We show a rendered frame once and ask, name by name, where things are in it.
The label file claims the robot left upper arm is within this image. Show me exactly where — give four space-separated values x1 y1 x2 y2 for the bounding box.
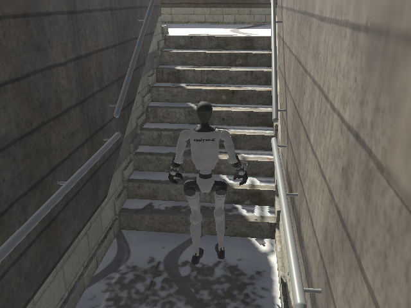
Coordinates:
174 129 191 164

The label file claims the right robot shin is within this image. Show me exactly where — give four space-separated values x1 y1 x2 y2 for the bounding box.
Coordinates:
215 209 225 251

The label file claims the robot left forearm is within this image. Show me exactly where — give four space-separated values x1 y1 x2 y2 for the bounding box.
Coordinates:
170 154 180 175

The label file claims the robot left hand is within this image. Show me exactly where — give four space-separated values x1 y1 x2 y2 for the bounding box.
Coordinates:
168 173 183 184

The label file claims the robot head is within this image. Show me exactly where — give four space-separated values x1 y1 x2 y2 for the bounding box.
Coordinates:
194 101 216 132

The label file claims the robot right upper arm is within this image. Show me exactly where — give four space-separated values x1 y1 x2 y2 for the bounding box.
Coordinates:
218 129 238 164

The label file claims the robot right forearm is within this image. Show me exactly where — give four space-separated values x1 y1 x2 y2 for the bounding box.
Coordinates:
232 154 245 175

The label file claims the robot right hand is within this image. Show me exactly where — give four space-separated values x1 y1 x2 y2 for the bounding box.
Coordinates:
233 171 248 185

